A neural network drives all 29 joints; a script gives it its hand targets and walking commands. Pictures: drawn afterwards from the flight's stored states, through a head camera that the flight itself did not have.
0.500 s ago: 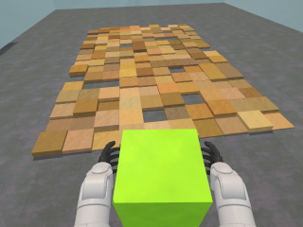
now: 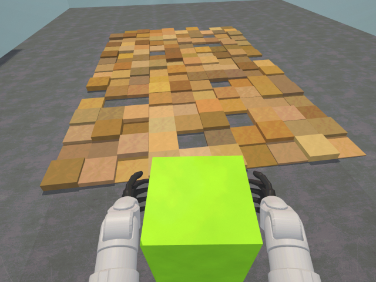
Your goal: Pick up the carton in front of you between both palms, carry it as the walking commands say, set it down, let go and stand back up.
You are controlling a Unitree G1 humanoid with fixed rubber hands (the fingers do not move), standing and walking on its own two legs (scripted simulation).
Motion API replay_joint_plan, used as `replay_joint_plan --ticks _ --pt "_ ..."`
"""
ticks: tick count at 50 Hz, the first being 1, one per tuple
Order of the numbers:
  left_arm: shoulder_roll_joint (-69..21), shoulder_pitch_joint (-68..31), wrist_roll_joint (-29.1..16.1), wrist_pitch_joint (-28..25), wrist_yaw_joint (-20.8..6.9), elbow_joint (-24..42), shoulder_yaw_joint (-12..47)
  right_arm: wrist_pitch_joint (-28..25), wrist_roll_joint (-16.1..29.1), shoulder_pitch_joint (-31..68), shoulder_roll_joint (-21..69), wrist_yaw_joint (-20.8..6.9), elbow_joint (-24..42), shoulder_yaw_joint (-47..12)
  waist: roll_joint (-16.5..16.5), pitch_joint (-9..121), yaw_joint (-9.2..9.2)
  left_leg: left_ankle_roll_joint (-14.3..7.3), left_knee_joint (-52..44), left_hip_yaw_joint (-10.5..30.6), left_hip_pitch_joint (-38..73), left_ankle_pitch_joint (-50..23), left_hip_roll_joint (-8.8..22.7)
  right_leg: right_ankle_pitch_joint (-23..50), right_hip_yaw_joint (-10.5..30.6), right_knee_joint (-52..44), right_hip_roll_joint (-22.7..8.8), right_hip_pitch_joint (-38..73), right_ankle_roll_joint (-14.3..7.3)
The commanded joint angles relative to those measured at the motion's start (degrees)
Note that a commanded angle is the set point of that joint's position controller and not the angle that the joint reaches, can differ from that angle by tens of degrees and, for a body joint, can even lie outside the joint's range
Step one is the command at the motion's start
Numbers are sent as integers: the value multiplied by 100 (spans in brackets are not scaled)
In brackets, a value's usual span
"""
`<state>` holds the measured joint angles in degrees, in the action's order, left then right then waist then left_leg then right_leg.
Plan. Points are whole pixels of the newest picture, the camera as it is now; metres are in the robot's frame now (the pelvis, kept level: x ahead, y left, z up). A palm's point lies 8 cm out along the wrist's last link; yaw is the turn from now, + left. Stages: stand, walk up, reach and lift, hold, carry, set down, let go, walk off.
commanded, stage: hold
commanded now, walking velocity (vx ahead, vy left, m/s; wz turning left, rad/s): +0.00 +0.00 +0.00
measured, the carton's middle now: (198, 221) +0.29 +0.00 -0.03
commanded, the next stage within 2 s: carry in 0.50 s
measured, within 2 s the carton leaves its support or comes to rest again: neither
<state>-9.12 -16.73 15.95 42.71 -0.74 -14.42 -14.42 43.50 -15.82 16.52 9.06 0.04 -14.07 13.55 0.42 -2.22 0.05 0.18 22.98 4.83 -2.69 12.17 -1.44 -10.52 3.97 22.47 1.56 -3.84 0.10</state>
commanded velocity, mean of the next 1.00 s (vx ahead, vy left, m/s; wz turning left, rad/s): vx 0.27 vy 0.00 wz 0.00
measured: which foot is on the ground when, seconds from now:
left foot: down 0.00-1.00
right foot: down 0.00-0.72, up 0.74-0.96, down 0.98-1.00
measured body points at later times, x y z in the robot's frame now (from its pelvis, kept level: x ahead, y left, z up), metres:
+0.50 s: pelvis +0.01 +0.00 +0.00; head -0.03 +0.00 +0.45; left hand +0.30 +0.15 +0.04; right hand +0.30 -0.15 +0.04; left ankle +0.02 +0.12 -0.74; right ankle +0.03 -0.12 -0.74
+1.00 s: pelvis +0.15 +0.01 -0.01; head +0.13 +0.00 +0.44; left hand +0.41 +0.16 +0.09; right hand +0.41 -0.14 +0.08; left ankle +0.02 +0.13 -0.74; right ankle +0.21 -0.08 -0.75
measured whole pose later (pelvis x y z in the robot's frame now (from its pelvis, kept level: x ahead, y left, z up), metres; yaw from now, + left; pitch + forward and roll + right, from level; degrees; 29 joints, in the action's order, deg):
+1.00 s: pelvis +0.15 +0.01 -0.01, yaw +2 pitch +5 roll -2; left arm -7.3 -1.0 3.3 63.4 6.1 26.5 -2.9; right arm 64.1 -3.9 0.1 7.3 6.7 27.8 3.0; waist 2.7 9.7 -1.1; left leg 0.6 27.3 0.1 -7.0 24.8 3.0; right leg -9.8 -11.7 24.7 0.3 -22.3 -1.0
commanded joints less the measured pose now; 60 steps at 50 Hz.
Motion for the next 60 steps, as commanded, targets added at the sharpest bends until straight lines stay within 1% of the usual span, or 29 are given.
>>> replay_joint_plan --ticks 1,13,24,25,27,28,29,31,32,34,35,36,37,38,39,40,41,43,46,48,49,50,51,52,53,54,55,57,60 --pt "-5201 -2862 -1449 -147 -1303 231 3183 -199 1526 2954 5305 -1306 341 -3225 -35 1412 3 -40 -444 -20 -91 -629 -322 650 37 -322 302 569 30" --pt "-5131 -2466 -1528 -108 -1263 529 3303 -162 1601 2554 5219 -1254 661 -3330 -24 1451 -1 -26 -450 13 40 -1106 -342 1090 67 -338 329 670 49" --pt "-5142 -2427 -1556 -102 -1234 591 3348 -165 1612 2537 5146 -1263 738 -3362 2 1402 -4 -13 -452 25 18 -1031 -332 940 53 -331 353 592 37" --pt "-5145 -2710 -1633 -72 -1253 623 3444 -143 1652 2781 5197 -1276 661 -3437 -96 1470 -2 -107 -112 37 -668 -81 687 -57 -34 -21 -685 -102 -54" --pt "-5212 -2668 -1726 -48 -1237 761 3587 -138 1775 2865 5219 -1290 899 -3585 -138 1348 11 -124 -286 194 -1237 2350 511 -2629 267 -415 -649 -618 -138" --pt "-5246 -2784 -1793 -30 -1214 948 3721 -119 1872 2965 5242 -1278 1055 -3740 -190 1257 0 -111 -164 160 -1566 2795 452 -3180 404 -479 -704 -699 -194" --pt "-5281 -2822 -1859 3 -1185 1120 3834 -89 1980 3034 5257 -1264 1217 -3893 -271 1268 7 -81 88 33 -1732 2419 399 -2997 523 -507 -822 -627 -259" --pt "-5271 -2588 -2005 108 -1080 1481 4090 17 2182 2992 5263 -1210 1608 -4209 -628 1786 47 11 958 -514 -1678 1184 126 -2387 982 -770 -1185 -369 -509" --pt "-5247 -2446 -2074 200 -1013 1705 4243 102 2287 2934 5258 -1179 1831 -4368 -797 1940 36 10 944 -690 -1663 1043 50 -2325 1147 -838 -1334 -338 -646" --pt "-5154 -2363 -2186 446 -879 2257 4485 335 2442 2859 5224 -1101 2245 -4610 -741 2007 8 -83 334 -832 -1192 1214 57 -2697 916 -713 -1294 -790 -663" --pt "-5108 -2417 -2237 576 -826 2531 4587 458 2481 2844 5187 -1057 2430 -4652 -533 1924 -3 -139 11 -653 -835 1395 183 -2767 536 -430 -1093 -1202 -518" --pt "-5073 -2392 -2302 723 -774 2743 4668 598 2504 2650 5128 -991 2550 -4664 119 1791 -42 -295 -450 117 -480 1850 680 -2427 -38 358 -735 -1770 -297" --pt "-5039 -2357 -2365 871 -721 2931 4730 736 2472 2359 5018 -911 2637 -4641 1168 1714 -112 -661 -1094 1532 95 2308 1555 -1815 -721 1787 -325 -2686 -42" --pt "-4942 -2303 -2436 1019 -676 3065 4790 872 2415 2044 4945 -813 2711 -4580 1465 1343 -135 -1030 -1315 2445 632 1634 2108 -1896 -968 2040 -180 -3821 32" --pt "-4898 -2261 -2540 1138 -632 3217 4915 993 2386 1924 4854 -701 2942 -4531 1223 1282 -167 -1270 -1164 2496 831 652 2206 -2012 -769 2161 -373 -4108 -19" --pt "-4877 -2084 -2627 1250 -574 3313 4976 1119 2371 1780 4778 -589 3171 -4502 864 1482 -167 -1259 -996 2122 1065 -93 2117 -1950 -744 2090 -415 -4121 -26" --pt "-4867 -1866 -2677 1358 -503 3439 4999 1238 2398 1650 4739 -485 3428 -4529 702 1703 -163 -1137 -895 1664 1216 -582 1994 -1736 -840 1918 -368 -3982 -20" --pt "-4841 -1418 -2741 1582 -325 3789 5001 1468 2476 1331 4670 -296 3961 -4602 835 1966 -154 -908 -767 891 1132 -1267 1693 -1177 -1137 1507 -202 -3460 26" --pt "-4671 -788 -2664 1897 12 4270 4802 1809 2539 795 4504 -35 4495 -4556 950 1943 -155 -777 -704 304 627 -1122 1498 -622 -1450 732 -77 -2644 59" --pt "-4504 -318 -2556 2070 237 4513 4565 1989 2572 494 4338 140 4765 -4510 651 2051 -58 -532 -32 -339 -499 -1029 1240 140 -1714 -148 27 -789 16" --pt "-4399 -113 -2496 2143 349 4629 4438 2067 2600 297 4220 229 4881 -4487 399 2295 -34 -362 585 -592 -1358 -1083 1133 85 -1510 -142 -196 512 -95" --pt "-4219 161 -2404 2212 474 4693 4279 2150 2644 273 4063 320 5018 -4439 -351 2605 94 -159 1888 -946 -2319 -71 868 -1002 -167 -458 -1218 1540 -342" --pt "-3953 72 -2299 2251 618 4677 4112 2231 2685 478 3845 431 5208 -4414 -1653 2411 107 37 3261 -1268 -3997 1451 207 -1624 2310 -1051 -2678 2098 -1010" --pt "-3872 -55 -2288 2272 752 4734 3963 2283 2792 736 3690 525 5285 -4469 -1267 2196 120 -123 4076 -689 -4388 1673 472 -1402 2812 -1090 -2992 1805 -1458" --pt "-3826 -126 -2326 2278 856 4890 3924 2291 2868 727 3679 605 5266 -4424 -812 1964 114 -194 4398 -567 -4507 1579 733 -1120 2453 -1091 -2830 1359 -1445" --pt "-3880 -335 -2364 2275 928 4966 3906 2271 2845 756 3803 667 5126 -4297 -385 1835 102 -213 4416 -525 -4441 1220 917 -947 1884 -1173 -2608 1009 -1316" --pt "-3901 -359 -2408 2270 997 5036 3948 2251 2801 573 3817 749 5031 -4170 -148 1796 92 -179 4137 -533 -4277 877 1043 -1140 1420 -1358 -2438 705 -1128" --pt "-3851 -462 -2492 2207 1070 5043 3983 2158 2623 412 3818 895 4816 -3902 -303 1655 83 -54 3319 -762 -3878 409 970 -701 473 -1537 -2067 305 -884" --pt "-3702 -303 -2616 2093 1108 4956 4038 2003 2345 41 3714 1095 4596 -3673 -474 1496 85 62 2189 -1086 -3567 -69 801 -180 -210 -1621 -1809 212 -829"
